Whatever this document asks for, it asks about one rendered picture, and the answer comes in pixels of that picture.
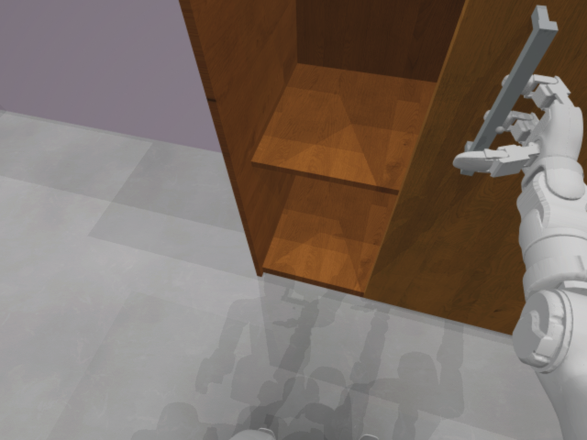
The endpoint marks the robot right upper arm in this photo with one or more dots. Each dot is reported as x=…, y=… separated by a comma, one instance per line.
x=551, y=337

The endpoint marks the right robot forearm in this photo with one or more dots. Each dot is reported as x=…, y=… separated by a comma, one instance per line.
x=553, y=229

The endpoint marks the wardrobe door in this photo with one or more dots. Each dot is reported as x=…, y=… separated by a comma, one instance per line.
x=451, y=246

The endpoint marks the robot right hand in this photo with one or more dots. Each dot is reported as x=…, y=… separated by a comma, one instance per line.
x=557, y=134

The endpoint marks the handle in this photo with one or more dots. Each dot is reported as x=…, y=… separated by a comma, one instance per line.
x=544, y=31

